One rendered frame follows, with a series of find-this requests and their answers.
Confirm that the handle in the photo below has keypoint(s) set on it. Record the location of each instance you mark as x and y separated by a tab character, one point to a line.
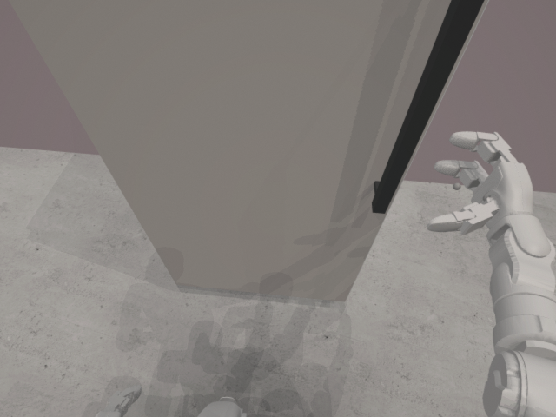
453	33

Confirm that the robot right hand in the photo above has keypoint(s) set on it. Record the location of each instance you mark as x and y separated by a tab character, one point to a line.
509	184

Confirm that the fridge door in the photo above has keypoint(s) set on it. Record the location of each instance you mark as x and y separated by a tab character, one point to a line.
246	135

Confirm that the robot left hand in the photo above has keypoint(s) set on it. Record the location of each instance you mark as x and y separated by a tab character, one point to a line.
119	402

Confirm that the right robot forearm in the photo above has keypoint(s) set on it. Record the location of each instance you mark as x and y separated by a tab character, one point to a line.
523	286

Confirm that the robot left shin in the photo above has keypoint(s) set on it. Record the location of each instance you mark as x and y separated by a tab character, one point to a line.
228	399

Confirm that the robot right upper arm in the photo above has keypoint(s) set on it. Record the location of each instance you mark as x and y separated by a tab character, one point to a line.
520	385

